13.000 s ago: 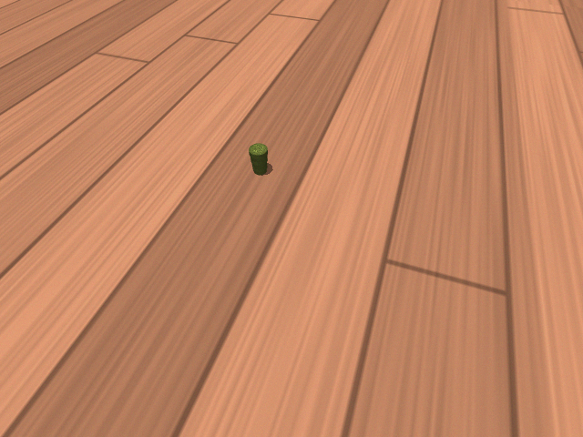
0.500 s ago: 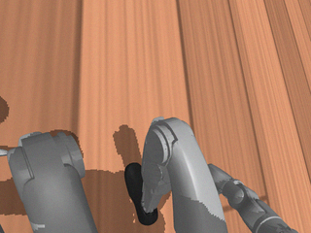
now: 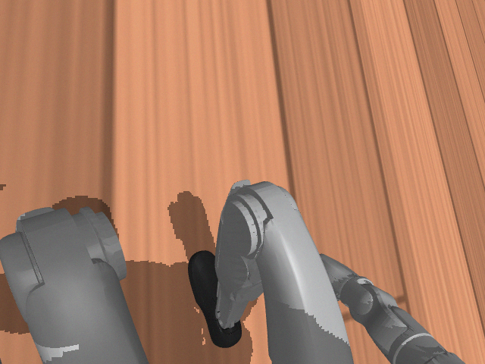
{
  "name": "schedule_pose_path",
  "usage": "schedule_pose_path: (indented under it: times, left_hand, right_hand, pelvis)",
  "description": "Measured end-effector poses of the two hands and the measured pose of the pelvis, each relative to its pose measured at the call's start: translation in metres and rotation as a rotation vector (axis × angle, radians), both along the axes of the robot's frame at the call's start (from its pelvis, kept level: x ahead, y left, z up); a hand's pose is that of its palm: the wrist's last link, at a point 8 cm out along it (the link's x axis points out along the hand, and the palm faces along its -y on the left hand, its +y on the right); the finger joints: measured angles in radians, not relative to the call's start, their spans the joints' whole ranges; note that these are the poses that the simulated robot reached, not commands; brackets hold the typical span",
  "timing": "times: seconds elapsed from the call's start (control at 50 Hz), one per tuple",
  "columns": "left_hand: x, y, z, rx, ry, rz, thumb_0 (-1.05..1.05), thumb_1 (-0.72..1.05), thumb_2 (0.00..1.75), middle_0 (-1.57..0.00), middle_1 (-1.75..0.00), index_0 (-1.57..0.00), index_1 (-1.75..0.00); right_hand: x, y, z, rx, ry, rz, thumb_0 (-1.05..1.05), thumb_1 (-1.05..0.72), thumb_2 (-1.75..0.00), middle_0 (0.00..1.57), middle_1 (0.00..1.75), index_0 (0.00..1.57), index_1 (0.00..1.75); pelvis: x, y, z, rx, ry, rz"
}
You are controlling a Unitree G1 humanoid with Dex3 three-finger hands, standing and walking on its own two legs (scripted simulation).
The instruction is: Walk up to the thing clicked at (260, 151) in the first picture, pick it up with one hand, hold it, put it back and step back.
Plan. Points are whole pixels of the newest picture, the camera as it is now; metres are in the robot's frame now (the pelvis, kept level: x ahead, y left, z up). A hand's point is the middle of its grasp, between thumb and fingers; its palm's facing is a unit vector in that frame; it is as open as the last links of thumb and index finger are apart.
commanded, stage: close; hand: left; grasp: from the side
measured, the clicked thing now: out of the picture +0.40 +0.32 -0.20
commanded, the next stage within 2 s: settle in 0.20 s
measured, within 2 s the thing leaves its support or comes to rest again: leaves its support in 0.76 s
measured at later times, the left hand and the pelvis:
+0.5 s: hand out of the picture +0.39 +0.32 -0.18, palm faces +0.46 -0.89 -0.01, open 11.6 cm; pelvis +0.00 +0.00 +0.01, yaw -1 degrees
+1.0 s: hand out of the picture +0.36 +0.33 -0.10, palm faces +0.46 -0.89 -0.05, open 11.7 cm; pelvis +0.01 -0.01 +0.03, yaw +3 degrees
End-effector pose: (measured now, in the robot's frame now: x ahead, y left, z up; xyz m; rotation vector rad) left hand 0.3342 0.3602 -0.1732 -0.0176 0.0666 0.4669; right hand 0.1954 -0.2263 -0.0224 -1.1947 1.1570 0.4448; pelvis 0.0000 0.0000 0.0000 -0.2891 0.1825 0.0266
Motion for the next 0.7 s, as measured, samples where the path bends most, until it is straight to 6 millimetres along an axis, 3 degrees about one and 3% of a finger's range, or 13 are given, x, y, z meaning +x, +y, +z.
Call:
schedule_pose_path:
  times: [0.14,0.44,0.7]
  left_hand:
    - [0.003,0.002,0.0,0.002,-0.001,0.017,0.0,-0.12,0.55,-0.55,-0.64,-0.52,-0.68]
    - [0.013,0.003,-0.001,0.01,-0.004,0.02,0.02,-0.36,0.78,-0.6,-0.86,-0.58,-0.89]
    - [0.005,-0.007,0.001,-0.006,0.025,-0.017,0.01,-0.45,0.86,-0.63,-0.9,-0.6,-0.93]
  right_hand:
    - [-0.003,0.0,0.0,-0.008,0.015,-0.004,0.0,-0.88,-0.89,0.21,0.3,0.21,0.3]
    - [-0.001,0.002,0.002,-0.017,0.027,-0.011,0.0,-0.9,-0.9,0.21,0.3,0.21,0.3]
    - [0.008,-0.001,0.006,-0.011,0.005,-0.042,0.0,-0.91,-0.9,0.21,0.3,0.21,0.3]
  pelvis:
    - [0.0,0.0,0.001,-0.002,0.001,-0.002]
    - [0.002,0.001,0.005,-0.012,0.013,-0.006]
    - [0.003,-0.002,0.009,-0.006,0.033,0.001]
